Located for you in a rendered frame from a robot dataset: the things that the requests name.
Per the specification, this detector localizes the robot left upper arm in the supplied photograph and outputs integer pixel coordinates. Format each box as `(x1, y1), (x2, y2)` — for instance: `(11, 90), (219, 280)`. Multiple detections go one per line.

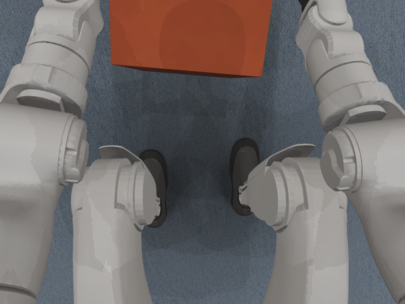
(0, 103), (89, 304)

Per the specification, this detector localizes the left robot shin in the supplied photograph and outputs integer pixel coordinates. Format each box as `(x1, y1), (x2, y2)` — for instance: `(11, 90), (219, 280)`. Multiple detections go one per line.
(71, 145), (161, 224)

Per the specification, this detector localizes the robot right forearm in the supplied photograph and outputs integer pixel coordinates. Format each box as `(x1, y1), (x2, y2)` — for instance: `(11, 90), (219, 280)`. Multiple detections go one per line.
(296, 0), (405, 132)

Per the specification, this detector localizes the right robot shin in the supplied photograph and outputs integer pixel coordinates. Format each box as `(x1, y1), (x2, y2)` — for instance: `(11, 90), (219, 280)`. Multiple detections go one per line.
(239, 144), (347, 221)

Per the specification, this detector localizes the robot left forearm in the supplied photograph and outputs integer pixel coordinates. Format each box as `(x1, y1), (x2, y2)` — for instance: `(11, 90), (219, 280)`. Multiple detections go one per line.
(0, 0), (104, 119)

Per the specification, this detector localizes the robot shin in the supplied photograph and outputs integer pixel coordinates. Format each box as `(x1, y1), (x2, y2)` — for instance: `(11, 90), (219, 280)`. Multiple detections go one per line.
(71, 145), (161, 224)
(239, 144), (347, 221)

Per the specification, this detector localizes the robot right upper arm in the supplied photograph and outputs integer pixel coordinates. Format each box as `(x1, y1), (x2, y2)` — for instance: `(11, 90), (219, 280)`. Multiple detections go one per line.
(320, 118), (405, 304)

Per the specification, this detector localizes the carton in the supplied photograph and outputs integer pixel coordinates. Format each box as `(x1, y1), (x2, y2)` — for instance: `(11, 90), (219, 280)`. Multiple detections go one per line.
(109, 0), (273, 78)

